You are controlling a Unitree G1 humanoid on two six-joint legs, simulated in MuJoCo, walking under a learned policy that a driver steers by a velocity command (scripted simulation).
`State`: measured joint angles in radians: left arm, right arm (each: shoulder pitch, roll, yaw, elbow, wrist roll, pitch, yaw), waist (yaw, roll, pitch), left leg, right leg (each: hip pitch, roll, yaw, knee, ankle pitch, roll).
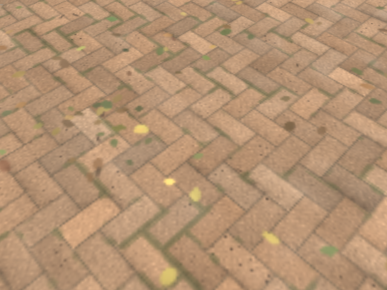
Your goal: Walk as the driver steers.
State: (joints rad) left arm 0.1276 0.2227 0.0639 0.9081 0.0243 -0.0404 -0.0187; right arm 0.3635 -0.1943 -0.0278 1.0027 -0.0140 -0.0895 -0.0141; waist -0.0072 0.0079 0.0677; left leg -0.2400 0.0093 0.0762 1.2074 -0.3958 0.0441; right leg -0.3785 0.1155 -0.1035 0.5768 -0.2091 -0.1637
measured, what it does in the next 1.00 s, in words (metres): walks ahead, turning right: left foot, then right foot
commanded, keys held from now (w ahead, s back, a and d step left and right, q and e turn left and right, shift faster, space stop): w+e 0.84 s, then w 0.16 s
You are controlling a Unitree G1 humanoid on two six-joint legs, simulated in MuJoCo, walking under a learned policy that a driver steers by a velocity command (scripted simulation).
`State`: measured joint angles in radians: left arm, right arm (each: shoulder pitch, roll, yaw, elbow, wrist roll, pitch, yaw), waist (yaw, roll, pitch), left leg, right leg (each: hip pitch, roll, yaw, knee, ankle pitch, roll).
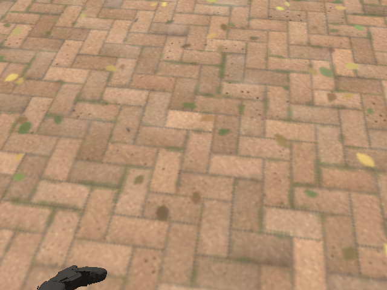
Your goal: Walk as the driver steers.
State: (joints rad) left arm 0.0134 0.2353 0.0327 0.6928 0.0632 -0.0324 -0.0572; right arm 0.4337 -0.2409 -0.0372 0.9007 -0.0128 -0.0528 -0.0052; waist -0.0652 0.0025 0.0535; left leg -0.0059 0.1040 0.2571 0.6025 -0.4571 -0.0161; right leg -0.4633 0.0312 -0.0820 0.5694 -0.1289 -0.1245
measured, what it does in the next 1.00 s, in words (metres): walks ahead, turning left: left foot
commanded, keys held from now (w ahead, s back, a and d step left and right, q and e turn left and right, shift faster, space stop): w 0.02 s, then w+q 0.98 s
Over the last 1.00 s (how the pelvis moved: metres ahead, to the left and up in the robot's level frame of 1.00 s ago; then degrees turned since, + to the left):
0.50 -0.09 0.00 -34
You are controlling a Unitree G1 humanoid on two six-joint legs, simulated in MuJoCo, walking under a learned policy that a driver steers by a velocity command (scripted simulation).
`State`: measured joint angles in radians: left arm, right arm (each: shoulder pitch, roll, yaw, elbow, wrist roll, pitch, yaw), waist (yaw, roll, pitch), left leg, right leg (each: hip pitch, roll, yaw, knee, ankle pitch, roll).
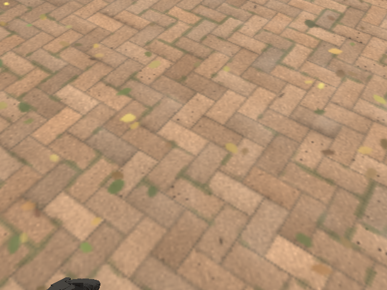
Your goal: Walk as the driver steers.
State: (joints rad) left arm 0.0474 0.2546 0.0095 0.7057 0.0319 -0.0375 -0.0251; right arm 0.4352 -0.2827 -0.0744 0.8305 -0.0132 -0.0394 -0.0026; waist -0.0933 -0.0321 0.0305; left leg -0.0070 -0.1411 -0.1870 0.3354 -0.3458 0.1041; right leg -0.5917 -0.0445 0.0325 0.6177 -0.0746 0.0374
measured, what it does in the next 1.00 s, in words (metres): walks ahead, turning left: right foot, then left foot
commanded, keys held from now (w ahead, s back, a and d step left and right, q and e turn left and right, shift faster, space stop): w+q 0.64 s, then w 0.26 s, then w+e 0.10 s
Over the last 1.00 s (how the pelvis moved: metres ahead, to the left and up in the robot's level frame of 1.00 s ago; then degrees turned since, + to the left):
0.52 0.09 0.02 28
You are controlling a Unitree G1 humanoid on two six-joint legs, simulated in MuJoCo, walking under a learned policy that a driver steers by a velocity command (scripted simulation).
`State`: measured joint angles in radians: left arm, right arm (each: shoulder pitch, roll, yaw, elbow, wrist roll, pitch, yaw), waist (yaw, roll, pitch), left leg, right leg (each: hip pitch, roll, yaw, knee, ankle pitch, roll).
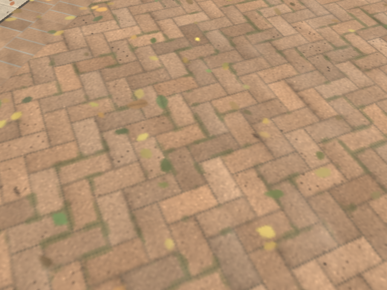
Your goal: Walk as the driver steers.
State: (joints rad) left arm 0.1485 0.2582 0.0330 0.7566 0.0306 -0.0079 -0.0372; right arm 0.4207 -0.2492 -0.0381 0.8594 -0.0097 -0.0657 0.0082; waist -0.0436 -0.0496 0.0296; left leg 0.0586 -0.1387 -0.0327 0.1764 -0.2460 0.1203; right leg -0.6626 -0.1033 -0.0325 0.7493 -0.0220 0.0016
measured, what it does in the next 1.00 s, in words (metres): walks ahead, turning right: right foot, then left foot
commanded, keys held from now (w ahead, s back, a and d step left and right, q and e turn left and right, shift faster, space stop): w+e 1.00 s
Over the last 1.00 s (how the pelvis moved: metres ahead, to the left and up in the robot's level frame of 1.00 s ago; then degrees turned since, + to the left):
0.49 0.14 0.01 28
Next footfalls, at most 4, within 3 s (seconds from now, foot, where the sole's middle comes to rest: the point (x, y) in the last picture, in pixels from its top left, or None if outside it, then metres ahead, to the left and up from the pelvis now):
0.16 right None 0.26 -0.11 -0.78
0.66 left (186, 262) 0.58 0.01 -0.78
1.18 right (274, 230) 0.69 -0.33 -0.78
1.70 left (264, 183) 0.90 -0.32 -0.78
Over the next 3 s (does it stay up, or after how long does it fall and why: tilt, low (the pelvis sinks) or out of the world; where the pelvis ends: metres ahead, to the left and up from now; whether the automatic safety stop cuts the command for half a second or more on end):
stays up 0.75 -0.32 0.00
